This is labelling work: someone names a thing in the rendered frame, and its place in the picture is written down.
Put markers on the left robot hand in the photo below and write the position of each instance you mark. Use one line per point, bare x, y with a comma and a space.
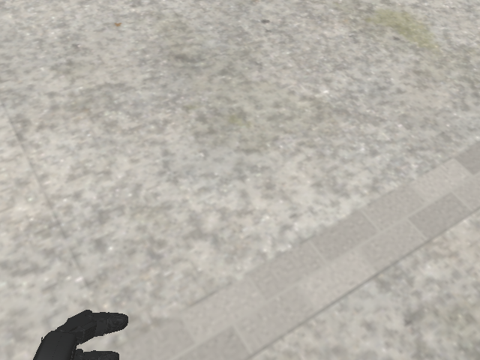
61, 344

